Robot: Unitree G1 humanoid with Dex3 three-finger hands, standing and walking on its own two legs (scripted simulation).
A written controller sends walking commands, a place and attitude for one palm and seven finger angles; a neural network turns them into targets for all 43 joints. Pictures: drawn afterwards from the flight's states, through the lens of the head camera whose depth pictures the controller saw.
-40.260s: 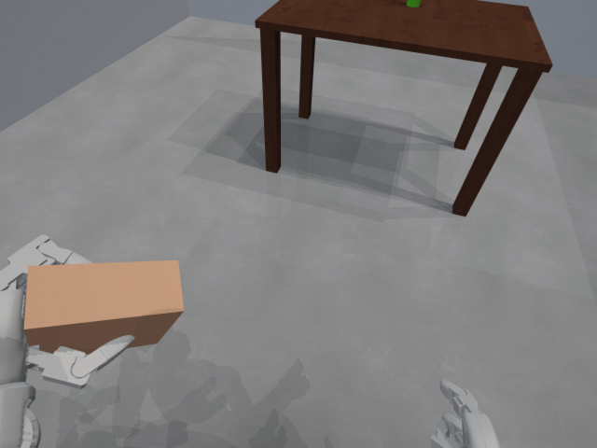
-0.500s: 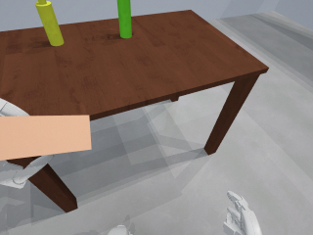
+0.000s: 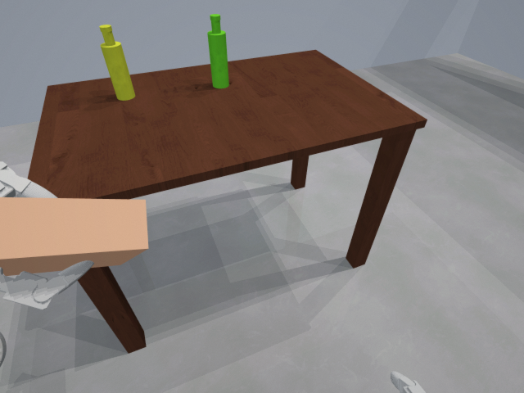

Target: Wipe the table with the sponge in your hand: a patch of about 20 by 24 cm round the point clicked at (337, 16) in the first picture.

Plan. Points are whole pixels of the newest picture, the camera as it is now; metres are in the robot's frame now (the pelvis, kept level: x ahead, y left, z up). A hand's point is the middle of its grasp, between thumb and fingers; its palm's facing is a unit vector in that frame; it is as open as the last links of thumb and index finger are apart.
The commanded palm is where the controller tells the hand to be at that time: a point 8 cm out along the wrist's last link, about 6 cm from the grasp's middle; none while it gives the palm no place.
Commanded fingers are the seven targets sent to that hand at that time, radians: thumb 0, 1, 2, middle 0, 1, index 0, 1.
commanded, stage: stop stepping back and stand still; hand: left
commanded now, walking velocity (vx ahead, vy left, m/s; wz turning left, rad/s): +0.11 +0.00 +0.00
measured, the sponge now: (94, 237) +0.24 +0.20 +0.20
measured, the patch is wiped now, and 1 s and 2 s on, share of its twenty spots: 0.95 0.95 0.95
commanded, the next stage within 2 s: stand and wait in 0.26 s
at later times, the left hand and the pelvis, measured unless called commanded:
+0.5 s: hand (60, 258) +0.21 +0.22 +0.20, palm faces +0.43 -0.82 -0.38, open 9.8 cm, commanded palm +0.14 +0.27 +0.23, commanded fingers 0.00 0.10 1.30 -1.20 -1.60 -1.20 -1.60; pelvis -0.01 -0.02 +0.01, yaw +1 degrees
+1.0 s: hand (72, 236) +0.24 +0.23 +0.20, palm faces +0.37 -0.84 -0.40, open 9.8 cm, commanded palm +0.19 +0.28 +0.23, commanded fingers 0.00 0.10 1.30 -1.20 -1.60 -1.20 -1.60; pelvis +0.02 +0.00 +0.02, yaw +0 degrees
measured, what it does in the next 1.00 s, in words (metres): steps on the spot: right foot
